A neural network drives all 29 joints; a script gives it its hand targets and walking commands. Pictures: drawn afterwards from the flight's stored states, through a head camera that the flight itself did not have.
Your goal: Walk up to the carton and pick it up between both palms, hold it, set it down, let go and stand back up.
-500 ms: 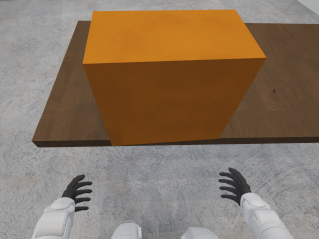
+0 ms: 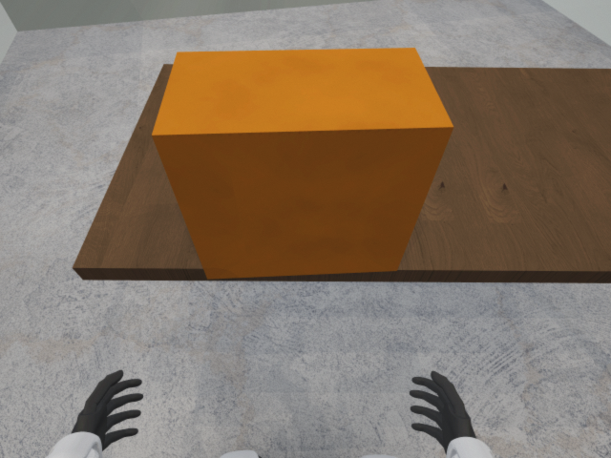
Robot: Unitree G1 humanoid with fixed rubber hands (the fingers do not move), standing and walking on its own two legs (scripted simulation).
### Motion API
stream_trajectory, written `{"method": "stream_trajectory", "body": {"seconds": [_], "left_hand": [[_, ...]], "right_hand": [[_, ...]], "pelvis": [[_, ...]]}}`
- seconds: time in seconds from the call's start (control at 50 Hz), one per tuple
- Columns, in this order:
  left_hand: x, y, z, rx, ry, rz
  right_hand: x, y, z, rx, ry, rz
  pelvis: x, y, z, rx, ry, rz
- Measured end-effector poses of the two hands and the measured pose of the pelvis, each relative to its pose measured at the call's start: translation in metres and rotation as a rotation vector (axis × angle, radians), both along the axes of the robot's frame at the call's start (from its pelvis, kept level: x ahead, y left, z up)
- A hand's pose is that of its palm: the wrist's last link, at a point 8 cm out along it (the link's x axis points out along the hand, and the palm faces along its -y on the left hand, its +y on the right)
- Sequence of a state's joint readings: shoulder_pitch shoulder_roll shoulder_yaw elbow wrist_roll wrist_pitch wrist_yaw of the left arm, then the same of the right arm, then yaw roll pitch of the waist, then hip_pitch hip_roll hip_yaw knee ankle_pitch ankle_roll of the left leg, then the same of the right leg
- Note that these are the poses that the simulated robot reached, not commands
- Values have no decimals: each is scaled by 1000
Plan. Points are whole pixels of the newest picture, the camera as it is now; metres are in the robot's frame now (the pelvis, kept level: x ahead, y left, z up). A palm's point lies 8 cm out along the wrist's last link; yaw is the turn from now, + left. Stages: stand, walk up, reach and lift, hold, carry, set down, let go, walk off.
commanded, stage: reach and lift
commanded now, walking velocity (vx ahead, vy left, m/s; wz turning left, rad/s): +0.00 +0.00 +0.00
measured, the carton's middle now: (300, 175) +0.48 +0.02 +0.08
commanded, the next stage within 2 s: none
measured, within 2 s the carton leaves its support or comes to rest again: neither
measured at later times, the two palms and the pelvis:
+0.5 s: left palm (98, 372) +0.22 +0.28 -0.02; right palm (479, 369) +0.22 -0.21 -0.02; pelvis +0.05 +0.04 +0.01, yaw -1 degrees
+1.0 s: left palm (96, 343) +0.25 +0.28 +0.02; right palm (486, 329) +0.26 -0.22 +0.01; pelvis +0.09 +0.02 +0.01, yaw +0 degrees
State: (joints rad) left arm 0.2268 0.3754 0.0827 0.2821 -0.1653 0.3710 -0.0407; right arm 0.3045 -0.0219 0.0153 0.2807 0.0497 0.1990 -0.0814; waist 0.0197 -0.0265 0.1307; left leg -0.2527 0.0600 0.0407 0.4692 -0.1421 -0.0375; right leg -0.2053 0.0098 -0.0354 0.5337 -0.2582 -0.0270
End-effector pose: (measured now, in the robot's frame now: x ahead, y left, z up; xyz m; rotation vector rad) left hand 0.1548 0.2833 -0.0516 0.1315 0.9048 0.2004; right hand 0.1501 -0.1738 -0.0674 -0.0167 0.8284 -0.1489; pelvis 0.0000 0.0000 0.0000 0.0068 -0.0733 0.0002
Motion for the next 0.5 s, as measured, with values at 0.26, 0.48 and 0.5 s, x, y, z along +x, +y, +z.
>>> {"method": "stream_trajectory", "body": {"seconds": [0.26,0.48,0.5], "left_hand": [[25,4,4,-37,-87,17],[66,-2,30,-42,-243,-9],[69,-1,32,-40,-252,-8]], "right_hand": [[38,-25,29,-62,-99,9],[71,-33,45,-23,-171,43],[71,-34,45,-21,-173,44]], "pelvis": [[13,23,5,-14,11,-10],[42,36,11,-10,49,-22],[45,37,11,-10,52,-23]]}}
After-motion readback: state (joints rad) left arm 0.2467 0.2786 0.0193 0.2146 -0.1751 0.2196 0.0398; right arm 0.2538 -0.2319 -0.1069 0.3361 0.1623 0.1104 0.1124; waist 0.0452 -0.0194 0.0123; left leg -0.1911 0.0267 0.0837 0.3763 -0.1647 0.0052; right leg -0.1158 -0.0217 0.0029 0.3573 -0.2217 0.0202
